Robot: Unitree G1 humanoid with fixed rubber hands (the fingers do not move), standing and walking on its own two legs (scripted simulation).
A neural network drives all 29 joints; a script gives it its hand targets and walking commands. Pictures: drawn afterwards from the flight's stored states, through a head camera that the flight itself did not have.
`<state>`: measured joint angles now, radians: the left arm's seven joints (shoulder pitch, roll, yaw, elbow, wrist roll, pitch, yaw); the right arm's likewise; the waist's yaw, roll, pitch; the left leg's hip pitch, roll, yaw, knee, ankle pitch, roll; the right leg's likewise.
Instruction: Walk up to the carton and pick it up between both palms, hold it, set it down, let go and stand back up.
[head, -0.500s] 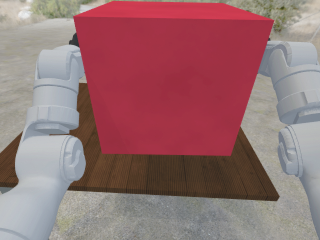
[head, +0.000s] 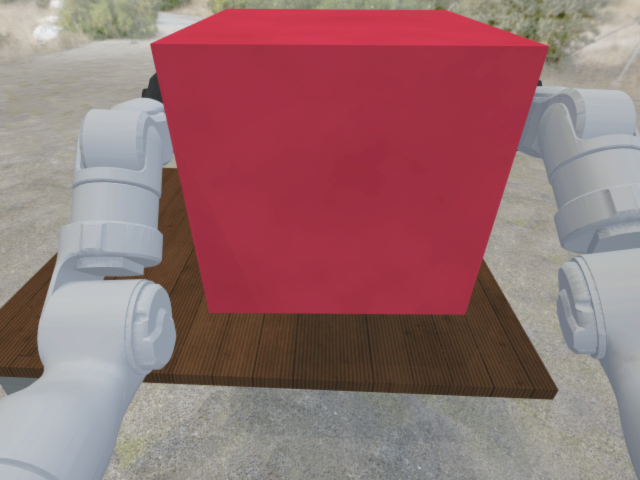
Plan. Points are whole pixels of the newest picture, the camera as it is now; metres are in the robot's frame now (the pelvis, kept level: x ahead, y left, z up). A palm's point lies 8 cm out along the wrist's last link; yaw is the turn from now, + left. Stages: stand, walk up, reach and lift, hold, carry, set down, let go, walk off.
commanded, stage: hold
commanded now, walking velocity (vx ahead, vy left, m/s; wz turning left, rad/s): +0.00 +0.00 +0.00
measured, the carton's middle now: (336, 149) +0.41 -0.02 +0.31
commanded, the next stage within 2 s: set down in 0.06 s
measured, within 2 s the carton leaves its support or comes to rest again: neither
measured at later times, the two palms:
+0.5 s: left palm (157, 96) +0.40 +0.19 +0.37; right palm (512, 92) +0.38 -0.20 +0.39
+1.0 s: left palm (166, 146) +0.40 +0.19 +0.31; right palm (485, 142) +0.40 -0.19 +0.32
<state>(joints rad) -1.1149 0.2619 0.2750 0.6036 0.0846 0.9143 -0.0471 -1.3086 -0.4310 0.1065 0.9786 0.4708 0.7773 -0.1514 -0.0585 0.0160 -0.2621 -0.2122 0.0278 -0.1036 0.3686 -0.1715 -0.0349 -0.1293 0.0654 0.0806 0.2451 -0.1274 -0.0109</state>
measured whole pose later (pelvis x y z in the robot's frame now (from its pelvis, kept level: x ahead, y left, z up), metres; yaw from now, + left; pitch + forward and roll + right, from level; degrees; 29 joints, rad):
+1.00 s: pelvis +0.01 +0.00 +0.00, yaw +2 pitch -2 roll -1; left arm -1.02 0.22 0.33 0.54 0.14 0.72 -0.04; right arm -1.17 -0.34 0.00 0.95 0.39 0.49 -0.12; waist -0.09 -0.03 -0.14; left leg -0.12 0.01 -0.12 0.34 -0.17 -0.03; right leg -0.05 0.05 0.05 0.24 -0.15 -0.01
